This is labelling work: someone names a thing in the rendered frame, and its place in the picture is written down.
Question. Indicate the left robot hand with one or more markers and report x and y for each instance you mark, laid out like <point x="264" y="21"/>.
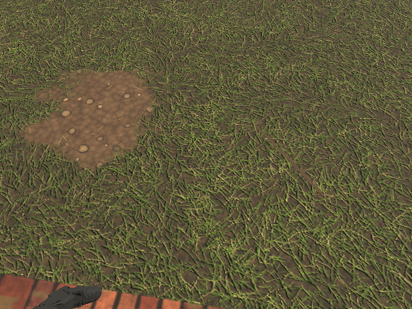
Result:
<point x="69" y="298"/>

